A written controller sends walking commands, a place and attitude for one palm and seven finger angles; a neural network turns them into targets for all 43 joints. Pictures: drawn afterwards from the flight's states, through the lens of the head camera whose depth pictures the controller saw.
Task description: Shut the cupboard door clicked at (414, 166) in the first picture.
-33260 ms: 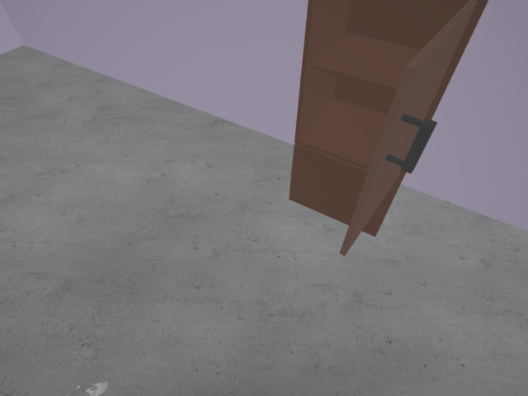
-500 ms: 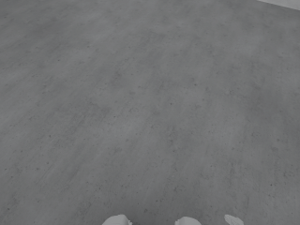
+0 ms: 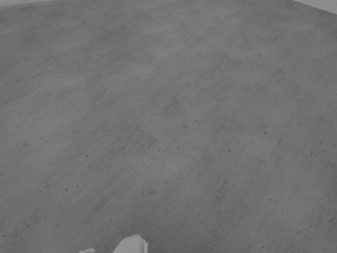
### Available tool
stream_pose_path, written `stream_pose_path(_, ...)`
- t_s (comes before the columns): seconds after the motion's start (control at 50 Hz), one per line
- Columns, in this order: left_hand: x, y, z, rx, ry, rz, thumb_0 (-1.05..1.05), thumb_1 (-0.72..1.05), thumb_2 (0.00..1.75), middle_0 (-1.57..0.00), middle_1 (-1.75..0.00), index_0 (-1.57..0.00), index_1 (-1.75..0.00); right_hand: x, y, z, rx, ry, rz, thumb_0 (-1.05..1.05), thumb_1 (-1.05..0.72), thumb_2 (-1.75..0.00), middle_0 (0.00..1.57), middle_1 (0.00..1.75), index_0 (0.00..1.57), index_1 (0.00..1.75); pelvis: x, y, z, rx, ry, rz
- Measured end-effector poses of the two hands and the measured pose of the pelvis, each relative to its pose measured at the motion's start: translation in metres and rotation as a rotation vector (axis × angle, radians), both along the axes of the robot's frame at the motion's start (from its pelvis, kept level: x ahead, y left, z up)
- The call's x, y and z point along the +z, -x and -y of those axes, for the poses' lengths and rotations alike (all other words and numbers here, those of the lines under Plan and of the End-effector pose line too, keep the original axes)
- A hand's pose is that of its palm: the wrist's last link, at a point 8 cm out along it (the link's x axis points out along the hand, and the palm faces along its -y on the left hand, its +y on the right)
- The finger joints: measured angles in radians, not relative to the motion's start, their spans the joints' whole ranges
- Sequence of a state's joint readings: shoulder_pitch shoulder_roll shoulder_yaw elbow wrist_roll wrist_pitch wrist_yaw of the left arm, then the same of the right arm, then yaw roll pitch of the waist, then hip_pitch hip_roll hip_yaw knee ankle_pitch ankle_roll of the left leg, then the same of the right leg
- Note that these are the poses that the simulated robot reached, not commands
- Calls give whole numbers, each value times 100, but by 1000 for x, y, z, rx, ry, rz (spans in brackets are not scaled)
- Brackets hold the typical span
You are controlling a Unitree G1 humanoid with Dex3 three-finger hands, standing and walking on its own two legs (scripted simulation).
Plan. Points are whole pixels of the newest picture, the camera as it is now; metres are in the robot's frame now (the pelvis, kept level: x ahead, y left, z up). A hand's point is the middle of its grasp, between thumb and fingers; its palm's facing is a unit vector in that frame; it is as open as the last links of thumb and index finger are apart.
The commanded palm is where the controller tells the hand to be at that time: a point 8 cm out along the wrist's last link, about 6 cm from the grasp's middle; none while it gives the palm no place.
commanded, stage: turn to face it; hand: left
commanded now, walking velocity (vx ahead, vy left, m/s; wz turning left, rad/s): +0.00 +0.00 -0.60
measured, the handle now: out of the picture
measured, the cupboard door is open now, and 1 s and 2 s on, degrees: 53 53 53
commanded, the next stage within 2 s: none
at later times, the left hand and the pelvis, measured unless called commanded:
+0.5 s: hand out of the picture +0.13 +0.22 -0.18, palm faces -0.16 -0.96 -0.23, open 7.4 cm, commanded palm none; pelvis +0.07 +0.03 -0.01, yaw -15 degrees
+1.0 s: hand (145, 173) +0.35 +0.09 -0.15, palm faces -0.59 -0.76 -0.28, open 7.4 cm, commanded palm none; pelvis +0.09 +0.02 -0.02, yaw -35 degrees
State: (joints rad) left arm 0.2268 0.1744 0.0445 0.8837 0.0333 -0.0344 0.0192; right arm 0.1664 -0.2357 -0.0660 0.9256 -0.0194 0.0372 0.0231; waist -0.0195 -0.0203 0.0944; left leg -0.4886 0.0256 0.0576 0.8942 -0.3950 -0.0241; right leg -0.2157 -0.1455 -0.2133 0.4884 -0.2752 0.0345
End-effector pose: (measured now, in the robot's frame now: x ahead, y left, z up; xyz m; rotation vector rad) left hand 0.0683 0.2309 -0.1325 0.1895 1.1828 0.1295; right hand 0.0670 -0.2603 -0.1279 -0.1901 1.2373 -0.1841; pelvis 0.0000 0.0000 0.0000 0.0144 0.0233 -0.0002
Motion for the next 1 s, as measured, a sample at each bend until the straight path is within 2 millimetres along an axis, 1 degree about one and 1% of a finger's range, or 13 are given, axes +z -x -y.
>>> stream_pose_path(0.08, -22, 26, -21, 61, 9, -121, 0, 92, 90, -20, -30, -21, -30, 0, -62, -20, 77, 28, 104, 1, -91, -90, 19, 30, 20, 30, -13, -25, -15, -25, 39, 6)
stream_pose_path(0.12, -29, 35, -28, 70, 5, -194, 0, 92, 90, -20, -30, -20, -30, 2, -82, -32, 87, 29, 136, 1, -91, -90, 19, 30, 20, 30, -15, -35, -18, -43, 30, 15)
stream_pose_path(0.2, -24, 36, -33, 61, 9, -285, 0, 91, 90, -20, -30, -20, -30, 5, -98, -52, 66, 4, 168, 1, -91, -90, 20, 30, 20, 30, -9, -46, -22, -86, 32, 33)
stream_pose_path(0.28, -17, 14, -32, 23, 6, -270, 1, 91, 90, -20, -30, -20, -30, -3, -93, -57, 4, -36, 147, 1, -91, -90, 20, 30, 20, 30, -7, -54, -22, -133, 42, 40)
stream_pose_path(0.36, -20, -13, -29, -27, -23, -222, 0, 91, 90, -20, -30, -20, -30, -22, -78, -46, -77, -61, 105, 1, -90, -89, 20, 30, 21, 30, -18, -61, -17, -184, 17, 30)
stream_pose_path(0.42, -16, -36, -27, -59, -29, -193, 0, 91, 90, -20, -30, -20, -30, -26, -61, -37, -133, -47, 46, 1, -91, -89, 20, 30, 20, 30, -16, -66, -21, -208, 31, 13)
stream_pose_path(0.54, -16, -88, -38, -169, -29, -173, 0, 90, 90, -20, -30, -20, -30, -4, -37, -31, -248, 27, 36, 1, -91, -90, 20, 30, 20, 30, -8, -78, -35, -302, 17, -10)
stream_pose_path(0.6, -23, -124, -45, -234, -25, -157, 0, 90, 90, -20, -30, -20, -30, 1, -22, -33, -296, 77, 57, 1, -91, -90, 20, 30, 20, 30, -12, -85, -45, -347, 30, -11)
stream_pose_path(0.68, -13, -181, -40, -330, -30, -85, 0, 91, 90, -20, -30, -20, -30, 12, 11, -44, -348, 99, 8, 1, -91, -90, 20, 30, 20, 30, -3, -90, -48, -395, 45, -3)
stream_pose_path(0.76, 1, -233, -19, -419, -19, 10, 0, 91, 90, -20, -30, -20, -30, 17, 48, -55, -417, 90, -63, 1, -91, -90, 20, 30, 20, 30, 3, -92, -48, -443, 62, -5)
stream_pose_path(0.84, 12, -272, 15, -522, -10, 81, 0, 91, 90, -19, -30, -20, -30, 13, 83, -65, -505, 63, -109, 1, -91, -90, 20, 30, 20, 30, 4, -93, -43, -500, 64, -4)
stream_pose_path(0.92, 20, -296, 60, -629, -5, 136, 0, 91, 90, -19, -30, -20, -30, 1, 115, -71, -594, 21, -138, 1, -91, -90, 20, 30, 20, 30, -2, -91, -32, -557, 55, 0)
stream_pose_path(1.0, 18, -302, 99, -710, -6, 202, 0, 91, 90, -20, -30, -20, -30, -22, 138, -66, -664, -22, -156, 1, -91, -90, 20, 30, 20, 30, -16, -86, -17, -606, 34, 1)
